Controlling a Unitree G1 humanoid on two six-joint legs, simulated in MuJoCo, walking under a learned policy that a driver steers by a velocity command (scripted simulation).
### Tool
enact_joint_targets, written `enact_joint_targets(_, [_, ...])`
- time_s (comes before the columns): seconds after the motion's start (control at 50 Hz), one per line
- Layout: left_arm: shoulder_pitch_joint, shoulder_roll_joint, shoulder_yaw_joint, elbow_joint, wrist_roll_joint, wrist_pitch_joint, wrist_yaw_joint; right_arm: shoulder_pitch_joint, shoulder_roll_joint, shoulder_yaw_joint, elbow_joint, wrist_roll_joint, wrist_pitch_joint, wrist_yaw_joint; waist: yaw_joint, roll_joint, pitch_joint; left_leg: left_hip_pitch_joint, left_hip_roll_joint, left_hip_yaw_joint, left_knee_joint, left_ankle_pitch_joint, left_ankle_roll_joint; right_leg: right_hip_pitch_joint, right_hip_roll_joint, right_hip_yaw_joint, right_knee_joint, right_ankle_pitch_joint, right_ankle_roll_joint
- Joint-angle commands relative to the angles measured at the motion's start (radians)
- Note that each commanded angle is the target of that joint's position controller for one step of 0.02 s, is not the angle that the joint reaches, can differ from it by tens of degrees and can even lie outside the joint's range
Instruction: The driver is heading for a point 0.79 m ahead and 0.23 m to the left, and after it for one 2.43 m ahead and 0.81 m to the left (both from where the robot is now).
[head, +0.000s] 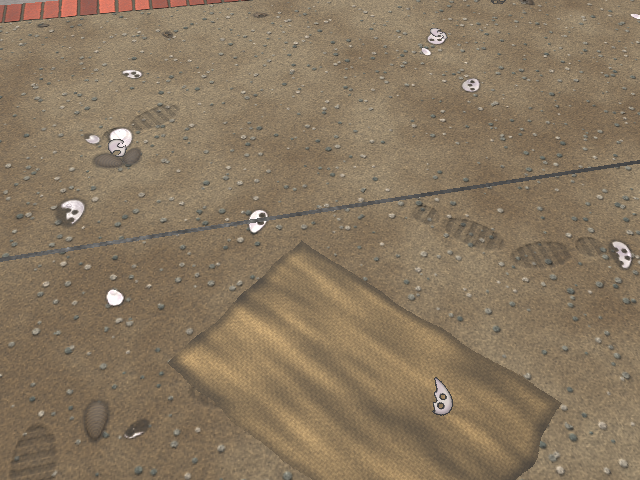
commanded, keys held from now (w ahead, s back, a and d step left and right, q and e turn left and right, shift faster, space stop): w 0.30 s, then w+q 0.70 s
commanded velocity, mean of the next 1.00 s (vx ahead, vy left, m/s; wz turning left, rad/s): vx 0.50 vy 0.00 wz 0.28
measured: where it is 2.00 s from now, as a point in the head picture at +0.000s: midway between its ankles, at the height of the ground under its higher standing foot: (220, 284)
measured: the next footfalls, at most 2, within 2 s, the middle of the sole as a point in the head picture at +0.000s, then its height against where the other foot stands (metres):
right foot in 0.38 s outside the picture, level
left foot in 0.94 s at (276, 416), level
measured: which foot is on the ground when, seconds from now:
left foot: down 0.00-0.38, up 0.40-0.92, down 0.94-1.00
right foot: up 0.00-0.36, down 0.38-0.92, up 0.94-1.00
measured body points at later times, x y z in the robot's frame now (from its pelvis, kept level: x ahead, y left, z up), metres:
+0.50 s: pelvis +0.27 -0.04 -0.01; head +0.30 -0.05 +0.44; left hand +0.39 +0.21 -0.13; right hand +0.25 -0.29 -0.16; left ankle +0.14 +0.07 -0.65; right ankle +0.33 -0.11 -0.74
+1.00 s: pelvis +0.52 +0.03 -0.02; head +0.55 +0.05 +0.42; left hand +0.42 +0.26 -0.17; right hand +0.75 -0.16 -0.14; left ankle +0.58 +0.09 -0.74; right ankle +0.38 -0.12 -0.65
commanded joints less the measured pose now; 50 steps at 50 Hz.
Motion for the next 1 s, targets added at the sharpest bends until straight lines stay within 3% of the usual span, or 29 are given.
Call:
enact_joint_targets(0.02, [0.070, 0.028, 0.007, -0.024, 0.011, 0.018, -0.014, 0.084, -0.078, -0.011, 0.004, 0.009, -0.031, -0.002, 0.024, 0.085, -0.027, 0.085, 0.267, -0.263, -0.264, 0.191, 0.120, -0.111, -0.059, 0.015, -0.025, 0.056, 0.019])
enact_joint_targets(0.06, [-0.016, 0.030, 0.005, -0.050, 0.011, 0.025, -0.018, 0.118, -0.093, -0.014, 0.023, 0.011, -0.033, -0.003, 0.015, 0.081, 0.007, 0.095, 0.256, -0.229, -0.297, 0.186, 0.122, -0.185, -0.079, -0.005, -0.094, 0.125, 0.036])
enact_joint_targets(0.16, [-0.224, 0.015, -0.008, -0.111, -0.001, 0.022, -0.021, 0.196, -0.084, -0.005, 0.059, 0.012, -0.031, -0.004, -0.033, 0.086, 0.047, 0.146, 0.219, -0.160, -0.308, 0.271, 0.099, -0.225, -0.072, -0.052, -0.367, 0.281, 0.062])
enact_joint_targets(0.26, [-0.347, 0.022, -0.012, -0.149, -0.005, 0.016, -0.017, 0.272, -0.090, -0.003, 0.098, 0.001, -0.025, -0.016, -0.068, 0.097, 0.061, 0.277, 0.254, -0.149, -0.264, 0.374, 0.102, -0.210, -0.037, -0.076, -0.520, 0.283, 0.038])
enact_joint_targets(0.32, [-0.341, 0.038, -0.003, -0.158, -0.004, 0.004, -0.013, 0.263, -0.100, -0.006, 0.112, -0.006, -0.019, -0.026, -0.048, 0.098, 0.060, 0.338, 0.283, -0.157, -0.185, 0.527, 0.093, -0.146, -0.011, -0.078, -0.579, 0.183, 0.000])
enact_joint_targets(0.34, [-0.284, 0.047, 0.003, -0.143, -0.004, -0.002, -0.008, 0.243, -0.108, -0.008, 0.111, -0.007, -0.017, -0.028, -0.015, 0.102, 0.036, 0.334, 0.279, -0.156, -0.114, 0.656, 0.082, -0.057, 0.017, -0.083, -0.605, 0.142, -0.015])
enact_joint_targets(0.36, [-0.161, 0.062, 0.014, -0.104, -0.002, -0.012, -0.001, 0.221, -0.118, -0.009, 0.110, -0.006, -0.014, -0.026, 0.038, 0.093, -0.024, 0.314, 0.257, -0.147, 0.020, 0.746, 0.069, 0.092, 0.049, -0.094, -0.656, 0.138, -0.032])
enact_joint_targets(0.38, [0.018, 0.101, 0.031, -0.047, 0.011, -0.025, 0.011, 0.204, -0.109, -0.005, 0.100, 0.001, -0.014, -0.023, 0.108, 0.056, -0.127, 0.199, 0.209, -0.118, 0.223, 0.654, 0.049, 0.343, 0.018, -0.058, -0.691, 0.173, -0.062])
enact_joint_targets(0.4, [0.178, 0.202, 0.057, -0.029, 0.041, -0.034, 0.026, 0.220, -0.047, 0.013, 0.056, 0.027, -0.018, -0.016, 0.140, -0.074, -0.277, -0.071, 0.126, -0.070, 0.551, 0.277, 0.016, 0.642, -0.254, 0.255, -0.720, 0.057, -0.128])
enact_joint_targets(0.42, [0.182, 0.246, 0.071, -0.028, 0.029, -0.021, 0.018, 0.323, -0.002, 0.016, 0.064, 0.046, -0.010, -0.019, 0.093, -0.217, -0.376, -0.315, -0.014, -0.076, 0.813, -0.381, 0.000, 0.768, -0.449, 0.616, -0.838, 0.035, -0.219])
enact_joint_targets(0.44, [0.089, 0.167, 0.055, -0.043, 0.002, -0.011, 0.013, 0.230, -0.101, -0.012, 0.071, 0.021, 0.001, -0.026, 0.073, -0.035, -0.244, -0.368, 0.057, -0.166, 0.854, -0.292, 0.016, 0.633, -0.384, 0.530, -0.866, -0.055, -0.173])
enact_joint_targets(0.46, [-0.008, 0.106, 0.038, -0.058, -0.006, -0.014, 0.010, 0.169, -0.082, -0.013, 0.051, 0.017, -0.002, -0.019, 0.040, -0.018, -0.115, -0.364, 0.093, -0.169, 0.819, -0.194, 0.015, 0.477, -0.345, 0.386, -0.912, -0.027, -0.140])
enact_joint_targets(0.48, [-0.055, 0.067, 0.029, -0.061, -0.004, -0.021, 0.008, 0.145, -0.057, -0.012, 0.051, 0.014, 0.001, -0.015, 0.016, -0.010, -0.059, -0.331, 0.122, -0.164, 0.781, -0.139, 0.012, 0.379, -0.303, 0.282, -0.951, 0.040, -0.106])
enact_joint_targets(0.5, [-0.061, 0.045, 0.022, -0.053, -0.008, -0.027, 0.013, 0.142, -0.048, -0.015, 0.053, -0.001, 0.014, -0.008, -0.004, -0.027, -0.026, -0.302, 0.137, -0.160, 0.757, -0.117, 0.004, 0.313, -0.267, 0.197, -0.970, 0.105, -0.080])
enact_joint_targets(0.52, [-0.054, 0.031, 0.017, -0.042, -0.011, -0.033, 0.018, 0.157, -0.030, -0.014, 0.054, -0.010, 0.028, 0.001, -0.024, -0.045, -0.019, -0.274, 0.146, -0.154, 0.744, -0.102, -0.007, 0.275, -0.247, 0.134, -0.983, 0.148, -0.063])
enact_joint_targets(0.58, [0.005, 0.047, 0.021, -0.015, -0.019, -0.057, 0.024, 0.105, -0.010, -0.018, 0.028, -0.012, 0.055, 0.016, -0.041, -0.034, -0.006, -0.328, 0.154, -0.136, 0.731, -0.037, -0.022, 0.274, -0.234, 0.025, -1.006, 0.269, -0.061])
enact_joint_targets(0.62, [0.037, 0.053, 0.023, -0.005, -0.015, -0.061, 0.026, 0.034, -0.011, -0.018, 0.001, -0.012, 0.062, 0.022, -0.036, -0.032, 0.014, -0.397, 0.165, -0.125, 0.696, 0.033, -0.031, 0.288, -0.225, -0.035, -1.016, 0.305, -0.059])
enact_joint_targets(0.72, [0.089, 0.054, 0.018, 0.014, -0.012, -0.060, 0.032, -0.151, 0.000, -0.004, -0.071, -0.009, 0.059, 0.036, -0.007, -0.029, 0.055, -0.416, 0.148, -0.063, 0.426, 0.182, -0.039, 0.323, -0.199, -0.158, -1.010, 0.415, -0.051])
enact_joint_targets(0.8, [0.159, 0.082, 0.024, 0.039, -0.008, -0.049, 0.043, -0.261, -0.007, 0.003, -0.121, -0.015, 0.057, 0.044, 0.023, -0.030, 0.069, -0.394, 0.123, 0.007, 0.277, 0.152, -0.001, 0.442, -0.238, -0.213, -0.973, 0.527, -0.050])
enact_joint_targets(0.86, [0.156, 0.107, 0.031, 0.042, -0.004, -0.032, 0.052, -0.242, -0.028, -0.006, -0.129, -0.018, 0.056, 0.042, -0.003, -0.052, 0.040, -0.310, 0.062, 0.054, 0.230, 0.026, 0.052, 0.523, -0.254, -0.262, -0.844, 0.850, -0.039])
enact_joint_targets(0.9, [0.138, 0.140, 0.042, 0.036, 0.000, -0.014, 0.054, -0.121, -0.056, -0.023, -0.098, -0.020, 0.055, 0.034, -0.058, -0.072, -0.035, -0.169, -0.010, 0.080, 0.210, -0.081, 0.098, 0.542, -0.258, -0.281, -0.624, 1.061, -0.035])
enact_joint_targets(0.92, [0.129, 0.154, 0.046, 0.026, -0.003, -0.004, 0.049, -0.006, -0.080, -0.037, -0.064, -0.022, 0.047, 0.028, -0.106, -0.057, -0.103, -0.020, -0.043, 0.070, 0.147, -0.080, 0.126, 0.492, -0.252, -0.288, -0.432, 1.007, -0.024])
enact_joint_targets(0.94, [0.111, 0.149, 0.045, 0.001, -0.006, -0.001, 0.043, 0.145, -0.150, -0.066, -0.023, -0.035, 0.039, 0.015, -0.178, 0.022, -0.189, 0.218, 0.033, -0.078, 0.063, -0.119, 0.175, 0.307, -0.225, -0.293, -0.146, 0.757, 0.011])
enact_joint_targets(0.96, [0.140, 0.024, 0.022, -0.070, -0.017, -0.008, 0.021, 0.133, -0.267, -0.094, -0.036, -0.033, 0.042, 0.002, -0.105, 0.264, -0.254, 0.517, 0.342, -0.597, -0.002, -0.134, 0.322, -0.153, -0.029, -0.262, 0.229, -0.162, 0.073])
enact_joint_targets(0.98, [0.012, 0.105, 0.037, -0.117, -0.015, -0.023, 0.014, 0.162, -0.279, -0.095, -0.044, -0.004, 0.056, 0.001, -0.141, 0.146, -0.292, 0.539, 0.390, -0.853, -0.142, -0.133, 0.356, -0.302, 0.042, -0.019, 0.336, -0.228, 0.078])
enact_joint_targets(1.0, [-0.061, 0.097, 0.032, -0.143, -0.023, -0.038, 0.009, 0.106, -0.248, -0.086, -0.038, 0.000, 0.059, -0.008, -0.116, 0.090, -0.150, 0.446, 0.377, -0.686, -0.157, -0.066, 0.319, -0.379, -0.029, 0.021, 0.295, -0.116, 0.065])
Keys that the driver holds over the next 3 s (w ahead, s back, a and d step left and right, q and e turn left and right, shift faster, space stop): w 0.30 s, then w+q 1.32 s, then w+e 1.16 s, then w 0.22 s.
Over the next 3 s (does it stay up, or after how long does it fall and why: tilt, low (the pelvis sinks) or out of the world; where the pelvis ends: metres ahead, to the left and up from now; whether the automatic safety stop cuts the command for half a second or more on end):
stays up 1.44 0.52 -0.01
